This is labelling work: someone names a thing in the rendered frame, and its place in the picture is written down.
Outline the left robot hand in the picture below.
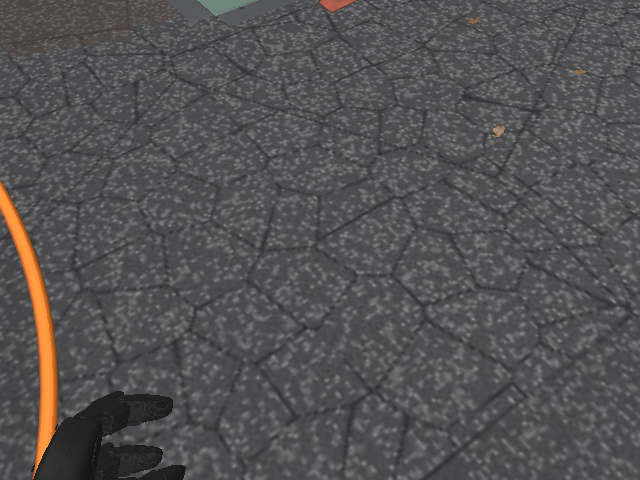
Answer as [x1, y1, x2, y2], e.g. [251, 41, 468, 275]
[31, 391, 186, 480]

